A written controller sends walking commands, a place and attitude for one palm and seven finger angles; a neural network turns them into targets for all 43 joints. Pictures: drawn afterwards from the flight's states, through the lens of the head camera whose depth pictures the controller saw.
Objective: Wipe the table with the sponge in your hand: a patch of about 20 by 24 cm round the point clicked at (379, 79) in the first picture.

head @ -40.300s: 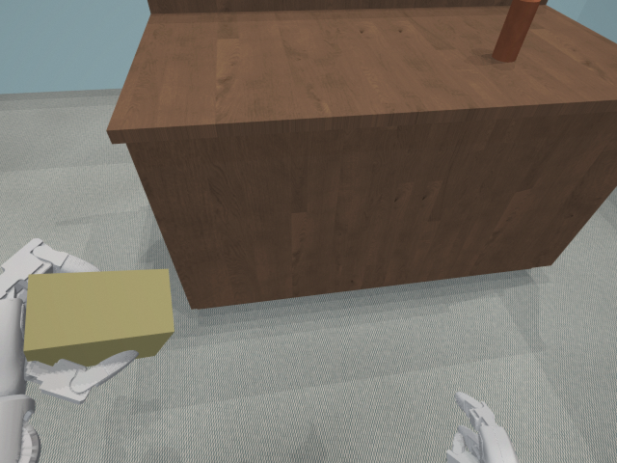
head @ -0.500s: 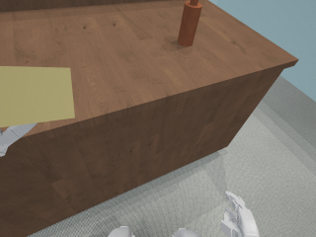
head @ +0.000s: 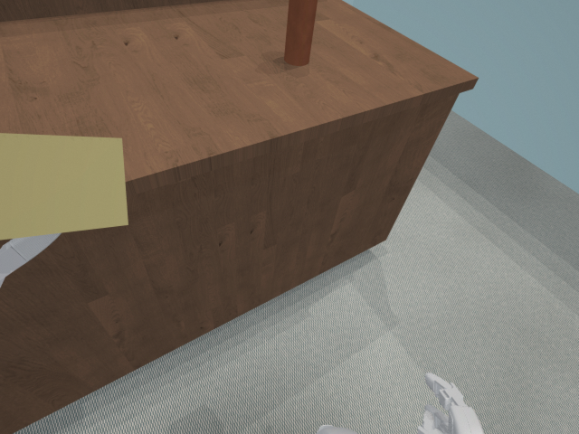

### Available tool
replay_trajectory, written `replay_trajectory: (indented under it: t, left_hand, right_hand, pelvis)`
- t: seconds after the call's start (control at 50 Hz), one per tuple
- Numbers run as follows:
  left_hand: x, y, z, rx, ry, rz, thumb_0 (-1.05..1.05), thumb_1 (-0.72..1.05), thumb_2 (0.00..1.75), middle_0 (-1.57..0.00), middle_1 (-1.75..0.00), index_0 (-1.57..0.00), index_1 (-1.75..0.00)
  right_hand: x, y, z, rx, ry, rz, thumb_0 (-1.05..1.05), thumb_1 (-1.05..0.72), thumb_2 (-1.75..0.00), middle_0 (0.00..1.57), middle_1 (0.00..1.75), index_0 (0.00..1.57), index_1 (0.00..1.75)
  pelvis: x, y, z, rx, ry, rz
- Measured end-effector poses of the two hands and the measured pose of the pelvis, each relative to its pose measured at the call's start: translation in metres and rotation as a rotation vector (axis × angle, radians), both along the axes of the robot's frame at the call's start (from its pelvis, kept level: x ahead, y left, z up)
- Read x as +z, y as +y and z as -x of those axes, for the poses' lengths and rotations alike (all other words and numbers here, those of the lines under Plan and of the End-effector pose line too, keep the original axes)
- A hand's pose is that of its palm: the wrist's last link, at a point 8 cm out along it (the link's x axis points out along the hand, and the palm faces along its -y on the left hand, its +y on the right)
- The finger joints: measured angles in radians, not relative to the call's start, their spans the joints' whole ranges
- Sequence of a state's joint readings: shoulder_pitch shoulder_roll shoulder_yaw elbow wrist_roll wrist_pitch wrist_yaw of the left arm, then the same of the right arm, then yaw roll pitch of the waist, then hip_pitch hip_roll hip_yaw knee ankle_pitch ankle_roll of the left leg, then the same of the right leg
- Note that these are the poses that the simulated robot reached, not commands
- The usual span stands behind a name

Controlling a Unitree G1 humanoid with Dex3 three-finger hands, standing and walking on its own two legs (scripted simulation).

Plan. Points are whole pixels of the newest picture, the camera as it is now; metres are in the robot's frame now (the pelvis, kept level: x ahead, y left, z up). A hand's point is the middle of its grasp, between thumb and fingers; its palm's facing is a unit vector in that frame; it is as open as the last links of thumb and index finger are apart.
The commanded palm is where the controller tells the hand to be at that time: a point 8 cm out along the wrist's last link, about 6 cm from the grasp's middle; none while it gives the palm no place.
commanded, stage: stop stepping back and stand still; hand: left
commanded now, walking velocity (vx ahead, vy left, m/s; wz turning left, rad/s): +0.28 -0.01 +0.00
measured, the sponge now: (50, 181) +0.25 +0.22 +0.28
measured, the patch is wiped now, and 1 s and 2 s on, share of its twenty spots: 1.00 1.00 1.00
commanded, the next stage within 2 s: stand and wait in 1.10 s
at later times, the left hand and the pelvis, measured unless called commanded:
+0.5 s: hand out of the picture +0.17 +0.22 +0.29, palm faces +0.55 -0.78 -0.30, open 10.4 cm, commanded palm +0.11 +0.25 +0.29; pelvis -0.05 -0.03 +0.00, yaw +1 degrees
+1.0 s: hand out of the picture +0.19 +0.22 +0.27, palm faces +0.48 -0.81 -0.35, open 10.4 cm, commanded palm +0.14 +0.27 +0.29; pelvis -0.02 -0.01 +0.01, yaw +0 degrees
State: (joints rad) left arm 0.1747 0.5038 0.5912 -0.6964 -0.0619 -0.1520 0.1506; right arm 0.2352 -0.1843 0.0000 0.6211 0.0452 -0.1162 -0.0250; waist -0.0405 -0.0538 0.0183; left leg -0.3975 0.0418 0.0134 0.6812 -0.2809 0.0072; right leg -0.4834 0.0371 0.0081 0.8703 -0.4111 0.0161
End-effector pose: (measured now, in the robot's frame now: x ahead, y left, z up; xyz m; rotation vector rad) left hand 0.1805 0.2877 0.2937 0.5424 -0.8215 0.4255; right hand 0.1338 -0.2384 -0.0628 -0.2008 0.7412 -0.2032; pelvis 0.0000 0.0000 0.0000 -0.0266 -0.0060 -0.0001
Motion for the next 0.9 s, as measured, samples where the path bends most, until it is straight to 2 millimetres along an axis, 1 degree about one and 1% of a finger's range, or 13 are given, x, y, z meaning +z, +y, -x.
replay_trajectory:
  t: [0.06, 0.14, 0.18, 0.24, 0.32, 0.4, 0.46, 0.52, 0.56, 0.64, 0.72, 0.8, 0.9]
  left_hand:
    - [-0.001, -0.008, 0.014, 0.009, 0.023, 0.014, -0.01, -0.54, 1.04, -0.70, -1.31, -0.72, -1.30]
    - [-0.009, -0.022, 0.031, -0.021, 0.062, 0.009, -0.01, -0.53, 1.04, -0.70, -1.31, -0.72, -1.30]
    - [-0.011, -0.026, 0.040, -0.045, 0.073, 0.018, -0.01, -0.54, 1.04, -0.70, -1.31, -0.72, -1.30]
    - [-0.010, -0.026, 0.049, -0.058, 0.064, 0.024, -0.01, -0.54, 1.04, -0.70, -1.31, -0.72, -1.30]
    - [-0.006, -0.022, 0.058, -0.049, 0.015, 0.009, -0.01, -0.54, 1.04, -0.70, -1.31, -0.72, -1.30]
    - [0.002, -0.021, 0.056, -0.005, 0.027, 0.028, -0.01, -0.54, 1.04, -0.70, -1.31, -0.72, -1.30]
    - [0.002, -0.025, 0.053, 0.021, 0.068, 0.050, -0.01, -0.54, 1.04, -0.70, -1.31, -0.72, -1.30]
    - [-0.008, -0.035, 0.055, 0.026, 0.101, 0.040, -0.01, -0.54, 1.04, -0.70, -1.31, -0.72, -1.30]
    - [-0.014, -0.042, 0.057, 0.002, 0.123, 0.054, -0.01, -0.54, 1.04, -0.70, -1.32, -0.72, -1.30]
    - [-0.013, -0.049, 0.062, -0.023, 0.138, 0.045, -0.01, -0.54, 1.04, -0.70, -1.31, -0.72, -1.30]
    - [-0.004, -0.045, 0.060, -0.017, 0.087, -0.004, -0.01, -0.54, 1.04, -0.70, -1.31, -0.72, -1.30]
    - [0.003, -0.033, 0.049, 0.026, 0.081, 0.007, -0.01, -0.54, 1.04, -0.70, -1.31, -0.72, -1.30]
    - [-0.006, -0.022, 0.032, 0.028, 0.134, 0.053, -0.01, -0.54, 1.04, -0.70, -1.31, -0.72, -1.30]
  right_hand:
    - [-0.008, 0.001, 0.014, 0.027, 0.003, -0.027, 0.01, -0.90, -0.90, 0.20, 0.30, 0.20, 0.30]
    - [-0.021, -0.004, 0.022, 0.058, 0.029, -0.037, 0.01, -0.90, -0.90, 0.21, 0.30, 0.20, 0.30]
    - [-0.019, -0.006, 0.025, 0.051, 0.041, -0.038, 0.01, -0.90, -0.90, 0.21, 0.30, 0.20, 0.30]
    - [-0.010, -0.007, 0.028, 0.040, 0.026, -0.022, 0.01, -0.90, -0.90, 0.21, 0.30, 0.20, 0.30]
    - [-0.004, -0.008, 0.027, 0.033, -0.059, 0.012, 0.01, -0.90, -0.90, 0.21, 0.30, 0.20, 0.30]
    - [0.001, -0.004, 0.034, 0.029, -0.107, -0.043, 0.01, -0.91, -0.90, 0.20, 0.30, 0.20, 0.30]
    - [-0.003, -0.004, 0.039, 0.050, -0.091, -0.070, 0.01, -0.90, -0.90, 0.20, 0.30, 0.20, 0.30]
    - [-0.016, -0.012, 0.038, 0.081, -0.053, -0.064, 0.01, -0.90, -0.90, 0.21, 0.30, 0.20, 0.30]
    - [-0.019, -0.019, 0.039, 0.083, -0.001, -0.054, 0.01, -0.90, -0.90, 0.21, 0.30, 0.20, 0.30]
    - [-0.011, -0.029, 0.040, 0.053, 0.046, -0.018, 0.01, -0.90, -0.90, 0.21, 0.30, 0.20, 0.30]
    - [-0.006, -0.035, 0.030, 0.032, 0.014, 0.027, 0.01, -0.90, -0.90, 0.21, 0.30, 0.20, 0.30]
    - [0.000, -0.030, 0.017, 0.024, -0.017, 0.006, 0.01, -0.91, -0.90, 0.20, 0.30, 0.20, 0.30]
    - [0.008, -0.017, -0.001, 0.039, -0.058, -0.019, 0.01, -0.91, -0.90, 0.20, 0.30, 0.20, 0.30]
  pelvis:
    - [-0.002, -0.007, 0.005, 0.004, -0.005, 0.004]
    - [-0.007, -0.013, 0.020, 0.019, -0.031, 0.038]
    - [-0.005, -0.014, 0.026, 0.009, -0.029, 0.029]
    - [-0.002, -0.014, 0.034, 0.003, -0.006, 0.007]
    - [-0.009, -0.010, 0.048, -0.007, 0.006, -0.004]
    - [-0.002, -0.017, 0.051, -0.012, -0.002, -0.028]
    - [0.002, -0.024, 0.049, -0.003, -0.005, -0.018]
    - [-0.005, -0.032, 0.050, 0.016, -0.012, -0.002]
    - [-0.003, -0.033, 0.050, 0.022, -0.016, 0.006]
    - [0.006, -0.032, 0.046, 0.014, -0.006, -0.017]
    - [0.004, -0.026, 0.042, 0.020, -0.010, -0.006]
    - [0.009, -0.023, 0.035, 0.013, -0.015, -0.008]
    - [0.012, -0.017, 0.029, 0.010, -0.011, -0.001]
